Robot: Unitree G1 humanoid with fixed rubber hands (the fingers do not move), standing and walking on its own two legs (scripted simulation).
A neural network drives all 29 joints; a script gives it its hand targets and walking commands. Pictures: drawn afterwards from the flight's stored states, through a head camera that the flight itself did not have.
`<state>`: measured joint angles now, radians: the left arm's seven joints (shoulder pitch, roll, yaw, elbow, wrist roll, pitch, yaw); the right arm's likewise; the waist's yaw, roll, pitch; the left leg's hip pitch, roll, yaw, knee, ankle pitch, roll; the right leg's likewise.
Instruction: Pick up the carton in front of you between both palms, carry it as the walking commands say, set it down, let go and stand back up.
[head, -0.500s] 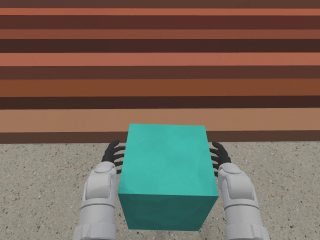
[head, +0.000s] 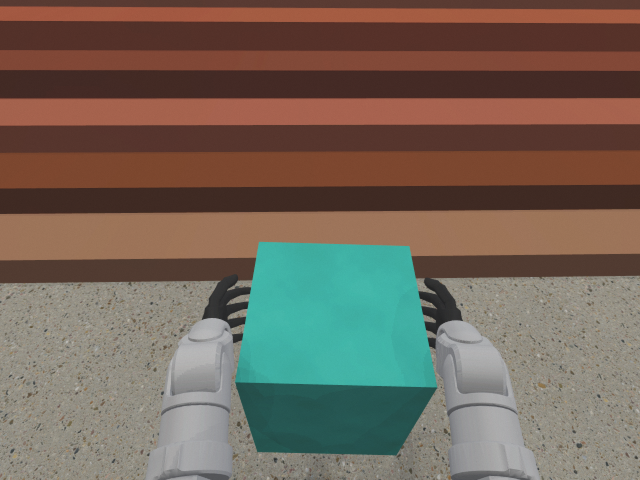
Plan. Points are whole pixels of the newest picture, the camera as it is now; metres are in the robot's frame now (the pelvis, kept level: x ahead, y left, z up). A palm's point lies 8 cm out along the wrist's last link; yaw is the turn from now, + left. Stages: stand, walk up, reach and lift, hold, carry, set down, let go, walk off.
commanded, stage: hold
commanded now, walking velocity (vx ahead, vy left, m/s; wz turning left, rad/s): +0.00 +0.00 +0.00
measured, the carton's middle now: (330, 352) +0.30 +0.00 -0.03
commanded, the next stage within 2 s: carry in 0.08 s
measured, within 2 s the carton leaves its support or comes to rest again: neither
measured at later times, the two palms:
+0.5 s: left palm (229, 257) +0.38 +0.14 +0.09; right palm (442, 258) +0.38 -0.16 +0.08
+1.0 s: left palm (277, 151) +0.68 +0.09 +0.08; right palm (427, 154) +0.68 -0.21 +0.07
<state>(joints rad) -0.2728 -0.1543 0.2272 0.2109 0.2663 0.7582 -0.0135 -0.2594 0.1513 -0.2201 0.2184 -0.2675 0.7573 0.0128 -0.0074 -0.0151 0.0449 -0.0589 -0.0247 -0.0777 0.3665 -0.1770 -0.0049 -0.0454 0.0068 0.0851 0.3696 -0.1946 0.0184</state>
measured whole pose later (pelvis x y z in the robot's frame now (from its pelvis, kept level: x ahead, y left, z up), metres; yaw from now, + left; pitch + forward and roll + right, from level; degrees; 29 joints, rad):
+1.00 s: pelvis +0.40 -0.05 -0.03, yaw +0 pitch +3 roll -1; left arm -0.25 -0.15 0.14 -0.35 0.09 1.24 0.10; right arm -0.23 0.13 -0.15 -0.39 -0.09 1.27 -0.10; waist 0.01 0.03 -0.05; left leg -0.18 0.08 0.05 1.00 -0.47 -0.01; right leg -0.47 -0.02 -0.24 0.57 -0.17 -0.10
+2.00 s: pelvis +1.09 -0.05 +0.01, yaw -1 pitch +4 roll -3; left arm -0.82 -0.05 0.23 -0.04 0.10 1.29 0.15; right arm -0.74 0.02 -0.34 -0.10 -0.03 1.30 -0.12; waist 0.06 0.01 0.14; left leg -0.18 -0.01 -0.02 1.09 -0.28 0.03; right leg -0.90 0.06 -0.26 1.18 -0.29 -0.19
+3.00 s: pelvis +1.73 -0.15 +0.36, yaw -2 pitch +4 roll -4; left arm -0.92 0.03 0.20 0.27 0.00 1.34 0.19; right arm -0.92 -0.02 -0.42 0.22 -0.13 1.39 -0.10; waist 0.18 0.04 0.05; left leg -0.64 -0.04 -0.07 1.72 -0.23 0.08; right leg -0.58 0.03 -0.19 0.82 -0.31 -0.09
